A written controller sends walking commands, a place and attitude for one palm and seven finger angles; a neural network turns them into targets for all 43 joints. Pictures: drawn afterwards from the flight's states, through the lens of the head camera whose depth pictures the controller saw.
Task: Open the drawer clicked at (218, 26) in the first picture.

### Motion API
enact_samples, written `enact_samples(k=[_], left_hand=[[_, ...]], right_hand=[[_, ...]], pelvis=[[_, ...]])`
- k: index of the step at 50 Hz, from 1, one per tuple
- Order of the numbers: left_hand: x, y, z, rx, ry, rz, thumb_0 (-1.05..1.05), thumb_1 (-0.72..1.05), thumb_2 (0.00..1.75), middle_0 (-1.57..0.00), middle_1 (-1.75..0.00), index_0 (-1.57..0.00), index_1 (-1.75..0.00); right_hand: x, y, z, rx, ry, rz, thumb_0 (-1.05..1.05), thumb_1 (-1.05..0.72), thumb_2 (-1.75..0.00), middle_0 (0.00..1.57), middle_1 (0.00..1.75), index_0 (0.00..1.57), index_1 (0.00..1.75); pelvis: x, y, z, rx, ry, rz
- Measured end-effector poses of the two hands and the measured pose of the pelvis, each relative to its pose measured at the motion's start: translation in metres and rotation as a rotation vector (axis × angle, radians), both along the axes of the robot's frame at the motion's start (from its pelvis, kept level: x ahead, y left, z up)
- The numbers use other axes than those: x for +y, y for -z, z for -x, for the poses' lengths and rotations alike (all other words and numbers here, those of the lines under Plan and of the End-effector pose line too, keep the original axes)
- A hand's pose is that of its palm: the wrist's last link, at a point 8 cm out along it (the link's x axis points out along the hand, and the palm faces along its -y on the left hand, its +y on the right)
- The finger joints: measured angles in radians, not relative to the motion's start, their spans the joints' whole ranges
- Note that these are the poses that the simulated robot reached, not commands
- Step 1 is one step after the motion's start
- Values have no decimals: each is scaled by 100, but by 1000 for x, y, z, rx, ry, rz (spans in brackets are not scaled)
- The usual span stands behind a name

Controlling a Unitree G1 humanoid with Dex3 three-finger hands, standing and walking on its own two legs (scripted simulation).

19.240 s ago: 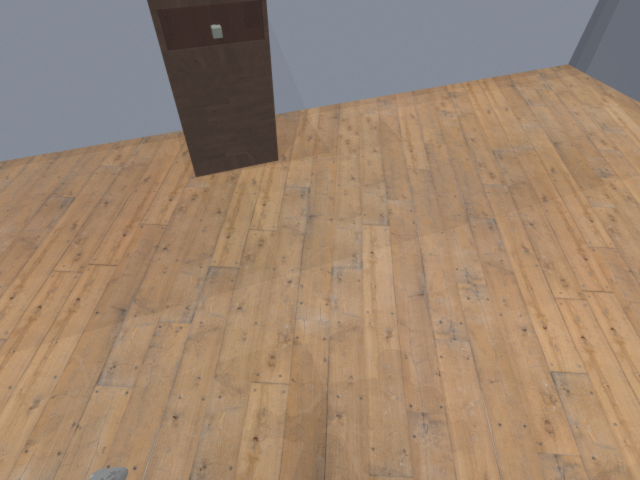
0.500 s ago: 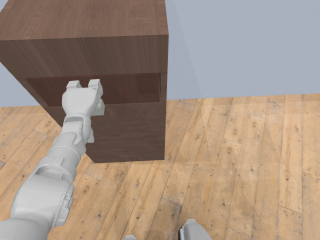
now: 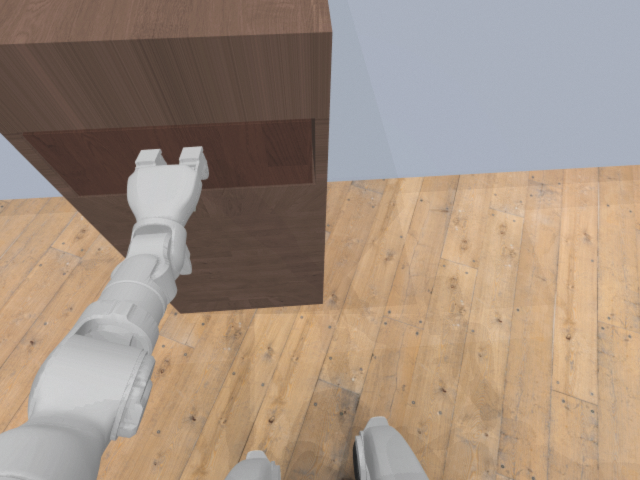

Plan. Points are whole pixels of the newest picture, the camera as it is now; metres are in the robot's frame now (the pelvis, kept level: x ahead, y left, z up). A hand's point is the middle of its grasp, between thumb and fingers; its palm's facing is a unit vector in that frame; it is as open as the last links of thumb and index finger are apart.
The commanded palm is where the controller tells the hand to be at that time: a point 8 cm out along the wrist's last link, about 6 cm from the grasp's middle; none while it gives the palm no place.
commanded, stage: lower the fingers behind the handle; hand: left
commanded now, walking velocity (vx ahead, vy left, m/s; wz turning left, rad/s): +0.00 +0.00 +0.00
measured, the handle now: (182, 183) +0.53 +0.17 -0.01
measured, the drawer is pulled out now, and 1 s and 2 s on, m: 0.00 0.00 0.03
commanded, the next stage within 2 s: close the thumb around the handle in 0.64 s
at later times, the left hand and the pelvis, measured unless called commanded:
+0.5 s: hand (184, 218) +0.48 +0.17 -0.03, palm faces -0.04 +0.00 -1.00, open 13.8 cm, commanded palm +0.46 +0.17 +0.02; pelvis +0.00 +0.00 -0.01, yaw +0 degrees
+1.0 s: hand (182, 217) +0.48 +0.17 -0.03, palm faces -0.03 +0.01 -1.00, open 11.9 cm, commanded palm +0.46 +0.17 +0.02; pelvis +0.00 +0.00 -0.01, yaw +1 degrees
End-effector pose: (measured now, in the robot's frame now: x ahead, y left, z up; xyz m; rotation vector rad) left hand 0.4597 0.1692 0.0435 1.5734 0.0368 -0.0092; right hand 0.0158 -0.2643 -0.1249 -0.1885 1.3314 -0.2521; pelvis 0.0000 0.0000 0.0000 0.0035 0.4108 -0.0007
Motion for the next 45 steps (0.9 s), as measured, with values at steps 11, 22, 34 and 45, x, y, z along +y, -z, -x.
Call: enact_samples(k=[11,22,34,45], left_hand=[[-1,15,-7,2,-17,2,0,-48,30,-32,-120,-32,-120],[0,18,-4,0,-17,3,0,-48,30,-32,-120,-32,-120],[3,15,0,2,-31,4,0,-48,30,-32,-120,-32,-120],[4,15,1,5,-19,-2,0,-38,34,-32,-121,-32,-122]], right_hand=[[-3,8,3,9,-2,8,1,-91,-89,20,30,20,30],[-6,12,-5,10,-13,7,1,-91,-90,20,30,20,30],[-7,10,-15,-21,-21,5,1,-91,-90,20,30,20,30],[-8,10,-12,-18,-29,14,1,-91,-90,20,30,20,30]], pelvis=[[-2,9,1,31,3,-2],[-4,11,-1,33,-5,1],[-6,9,-1,20,-3,-2],[-5,10,2,23,-12,0]])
